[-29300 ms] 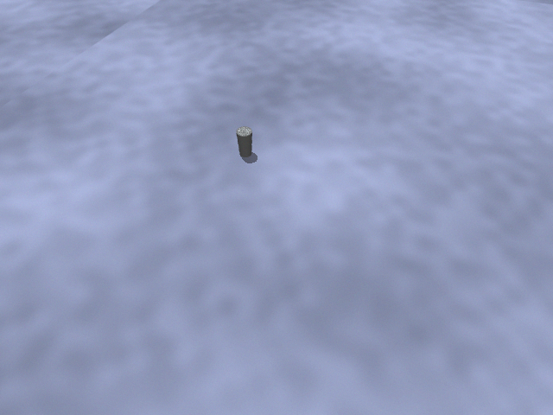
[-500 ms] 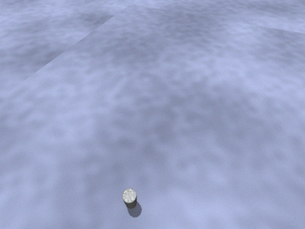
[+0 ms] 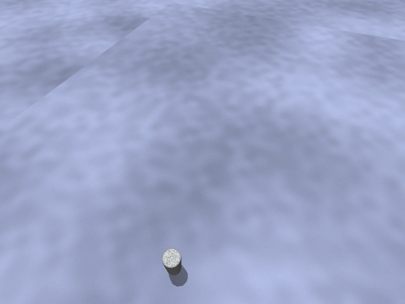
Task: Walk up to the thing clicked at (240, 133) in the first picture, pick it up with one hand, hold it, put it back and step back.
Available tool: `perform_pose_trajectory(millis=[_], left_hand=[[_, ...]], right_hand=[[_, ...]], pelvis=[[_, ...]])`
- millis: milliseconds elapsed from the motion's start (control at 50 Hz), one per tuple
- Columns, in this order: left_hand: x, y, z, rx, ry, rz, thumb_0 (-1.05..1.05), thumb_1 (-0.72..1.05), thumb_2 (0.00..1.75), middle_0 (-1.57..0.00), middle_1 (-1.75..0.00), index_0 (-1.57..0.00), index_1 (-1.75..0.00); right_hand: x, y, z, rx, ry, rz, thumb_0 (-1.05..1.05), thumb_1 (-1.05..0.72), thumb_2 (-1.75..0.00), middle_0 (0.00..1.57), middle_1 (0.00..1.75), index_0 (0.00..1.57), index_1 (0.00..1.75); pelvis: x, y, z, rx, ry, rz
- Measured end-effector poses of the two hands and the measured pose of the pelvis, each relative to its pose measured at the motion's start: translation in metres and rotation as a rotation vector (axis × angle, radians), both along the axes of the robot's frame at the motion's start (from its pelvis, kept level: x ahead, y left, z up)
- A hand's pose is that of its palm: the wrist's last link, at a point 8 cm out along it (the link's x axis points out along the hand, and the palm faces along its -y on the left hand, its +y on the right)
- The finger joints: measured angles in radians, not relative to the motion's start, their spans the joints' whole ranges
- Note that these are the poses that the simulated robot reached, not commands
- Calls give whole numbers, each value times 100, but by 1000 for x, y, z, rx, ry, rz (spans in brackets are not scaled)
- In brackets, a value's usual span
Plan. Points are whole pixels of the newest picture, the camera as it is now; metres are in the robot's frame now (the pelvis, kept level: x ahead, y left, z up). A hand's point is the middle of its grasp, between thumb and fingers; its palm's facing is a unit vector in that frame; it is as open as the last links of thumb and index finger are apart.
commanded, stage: stand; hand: left
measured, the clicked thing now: (172, 263) +0.39 +0.14 -0.70
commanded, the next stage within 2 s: step back in 1.02 s
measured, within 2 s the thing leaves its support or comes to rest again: neither
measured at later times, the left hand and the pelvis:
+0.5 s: hand out of the picture +0.10 +0.24 -0.16, palm faces -0.03 -0.94 -0.33, open 7.4 cm; pelvis +0.02 +0.00 +0.00, yaw +0 degrees
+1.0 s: hand out of the picture +0.10 +0.24 -0.16, palm faces -0.02 -0.94 -0.34, open 7.4 cm; pelvis +0.02 +0.00 +0.00, yaw -1 degrees
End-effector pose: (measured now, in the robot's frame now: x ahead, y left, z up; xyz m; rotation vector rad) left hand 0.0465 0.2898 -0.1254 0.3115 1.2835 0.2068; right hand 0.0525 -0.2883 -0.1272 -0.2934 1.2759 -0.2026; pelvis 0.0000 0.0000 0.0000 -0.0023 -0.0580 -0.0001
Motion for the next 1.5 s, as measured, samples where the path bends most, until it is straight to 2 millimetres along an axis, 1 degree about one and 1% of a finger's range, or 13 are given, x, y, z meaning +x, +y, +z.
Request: perform_pose_trajectory(millis=[220,440,580,760,1020,1060,1160,1280,1340,1420,1500], left_hand=[[18,-3,0,-7,-10,-13,1,90,90,-21,-30,-21,-30],[39,-4,2,-10,-31,-20,1,90,90,-21,-30,-21,-30],[49,-2,4,-6,-43,-23,1,90,90,-21,-30,-21,-30],[52,-1,5,-3,-42,-20,1,90,90,-20,-30,-21,-30],[48,-2,6,-3,-43,-18,1,90,90,-21,-30,-21,-30],[47,-1,5,-3,-49,-5,1,90,90,-21,-30,-21,-30],[41,10,1,24,-52,-6,1,90,90,-21,-30,-21,-30],[32,23,-6,49,-63,-27,1,90,90,-21,-30,-21,-30],[27,26,-8,59,-70,-36,1,90,90,-21,-30,-21,-30],[10,18,-5,69,-75,-30,1,90,90,-20,-30,-21,-30],[-18,2,-3,82,-75,-25,1,90,90,-20,-30,-20,-30]], right_hand=[[9,-2,2,-2,3,-1,0,-90,-90,20,30,20,30],[23,-5,5,-14,-11,-3,0,-90,-90,20,30,20,30],[32,-6,6,-16,-23,-1,0,-90,-90,20,30,20,30],[37,-7,7,-16,-30,1,0,-90,-90,20,30,20,30],[36,-9,7,-14,-36,2,0,-90,-90,20,30,20,30],[35,-11,6,-10,-34,-3,0,-90,-90,20,30,20,30],[29,-19,3,-25,-34,-6,0,-90,-90,21,30,20,30],[13,-27,-3,-55,-29,-3,0,-90,-90,20,30,20,30],[3,-28,-6,-56,-37,-1,0,-90,-90,20,30,20,30],[-10,-32,-9,-48,-49,24,0,-90,-90,21,30,20,30],[-16,-42,-19,-35,-88,38,0,-90,-90,21,30,20,30]], pelvis=[[8,-1,1,0,12,-2],[18,-1,2,0,19,-7],[23,-1,2,2,23,-8],[26,-1,3,3,24,-9],[24,-3,3,3,18,-9],[20,-3,1,1,24,-7],[1,-3,-6,-5,31,-5],[-22,1,-17,-3,31,-4],[-33,1,-22,3,25,-6],[-50,-10,-23,-5,32,-5],[-67,-23,-28,4,44,-29]])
